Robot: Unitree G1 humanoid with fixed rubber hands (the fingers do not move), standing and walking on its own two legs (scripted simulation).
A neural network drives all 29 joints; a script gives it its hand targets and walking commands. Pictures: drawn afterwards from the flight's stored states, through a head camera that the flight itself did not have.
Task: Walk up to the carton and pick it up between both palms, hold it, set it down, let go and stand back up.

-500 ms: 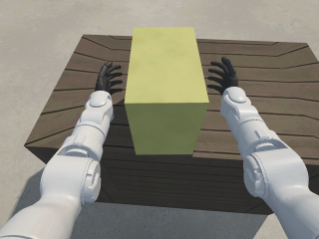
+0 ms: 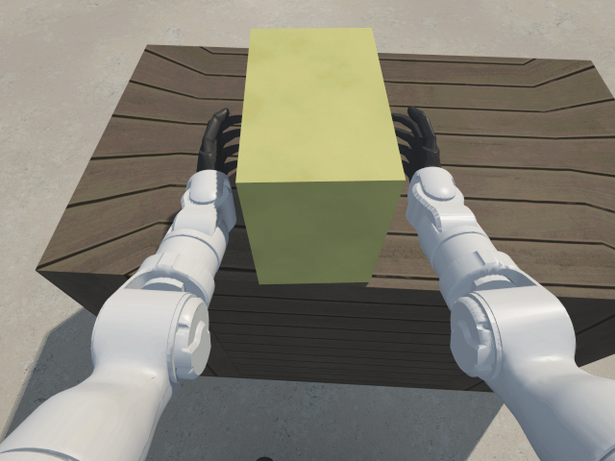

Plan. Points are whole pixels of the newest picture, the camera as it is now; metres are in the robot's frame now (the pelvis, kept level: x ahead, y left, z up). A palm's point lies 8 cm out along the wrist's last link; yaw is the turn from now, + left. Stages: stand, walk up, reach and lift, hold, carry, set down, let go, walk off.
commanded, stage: reach and lift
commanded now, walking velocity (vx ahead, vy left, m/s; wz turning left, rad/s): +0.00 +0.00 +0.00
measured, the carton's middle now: (313, 161) +0.50 +0.01 +0.07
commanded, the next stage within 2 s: none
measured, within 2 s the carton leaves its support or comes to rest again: leaves its support in 1.80 s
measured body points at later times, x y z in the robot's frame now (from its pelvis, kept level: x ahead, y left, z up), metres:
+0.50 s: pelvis +0.02 +0.01 +0.01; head +0.09 +0.01 +0.46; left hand +0.46 +0.13 +0.09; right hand +0.46 -0.13 +0.09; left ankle +0.02 +0.12 -0.73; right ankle +0.00 -0.12 -0.73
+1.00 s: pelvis +0.04 -0.01 +0.01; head +0.09 +0.00 +0.46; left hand +0.46 +0.14 +0.09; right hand +0.46 -0.12 +0.09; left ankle +0.02 +0.12 -0.73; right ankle +0.00 -0.12 -0.73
